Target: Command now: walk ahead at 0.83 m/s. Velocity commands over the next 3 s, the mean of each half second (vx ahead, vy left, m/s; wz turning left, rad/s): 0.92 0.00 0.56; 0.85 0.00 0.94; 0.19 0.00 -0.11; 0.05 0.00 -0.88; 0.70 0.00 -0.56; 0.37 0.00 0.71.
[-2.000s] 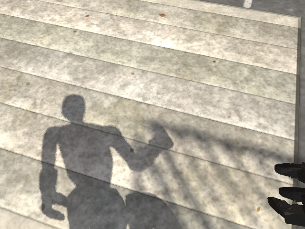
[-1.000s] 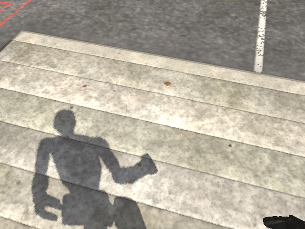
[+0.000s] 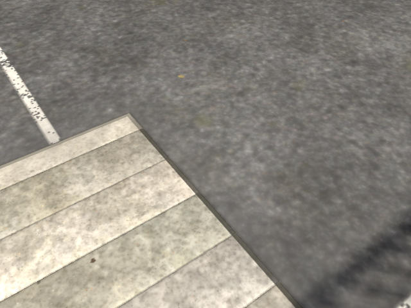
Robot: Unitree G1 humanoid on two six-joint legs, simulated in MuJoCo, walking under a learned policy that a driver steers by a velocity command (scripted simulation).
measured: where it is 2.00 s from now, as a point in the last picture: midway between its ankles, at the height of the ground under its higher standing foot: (98, 214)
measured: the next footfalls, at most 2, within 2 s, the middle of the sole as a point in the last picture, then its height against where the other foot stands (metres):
right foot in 0.40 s outside the picture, level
left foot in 0.86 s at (133, 256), level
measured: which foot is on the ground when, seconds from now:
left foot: down 0.00-0.42, up 0.44-0.84, down 0.86-1.00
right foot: down 0.00-0.00, up 0.02-0.38, down 0.40-0.84, up 0.86-1.00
